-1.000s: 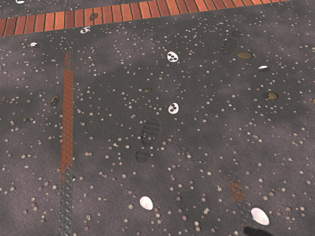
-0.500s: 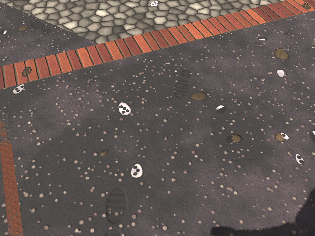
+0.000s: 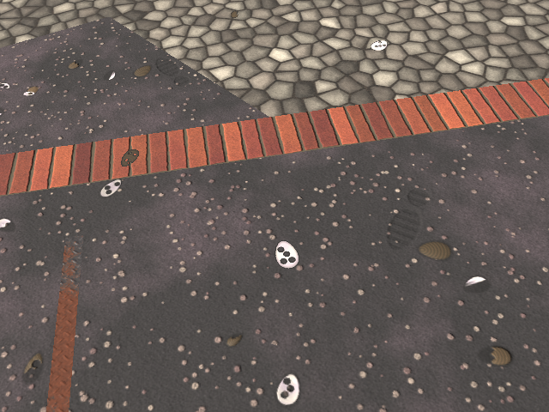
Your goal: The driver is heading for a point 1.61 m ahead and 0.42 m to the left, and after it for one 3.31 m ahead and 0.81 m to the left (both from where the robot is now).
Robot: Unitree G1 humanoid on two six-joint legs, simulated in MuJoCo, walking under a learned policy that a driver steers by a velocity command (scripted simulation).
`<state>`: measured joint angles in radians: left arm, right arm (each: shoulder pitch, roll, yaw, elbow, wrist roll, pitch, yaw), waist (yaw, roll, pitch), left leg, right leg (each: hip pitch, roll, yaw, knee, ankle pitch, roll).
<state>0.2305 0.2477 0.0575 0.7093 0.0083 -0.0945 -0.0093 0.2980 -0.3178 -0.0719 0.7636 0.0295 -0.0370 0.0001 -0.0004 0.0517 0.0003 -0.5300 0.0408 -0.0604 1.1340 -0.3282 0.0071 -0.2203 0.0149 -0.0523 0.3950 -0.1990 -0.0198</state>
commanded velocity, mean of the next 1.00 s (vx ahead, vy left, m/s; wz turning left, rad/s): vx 0.47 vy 0.00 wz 0.49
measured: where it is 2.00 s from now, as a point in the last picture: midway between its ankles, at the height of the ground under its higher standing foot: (221, 382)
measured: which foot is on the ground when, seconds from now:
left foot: up 0.00-0.30, down 0.32-0.84, up 0.86-1.00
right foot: down 0.00-0.34, up 0.36-0.80, down 0.82-1.00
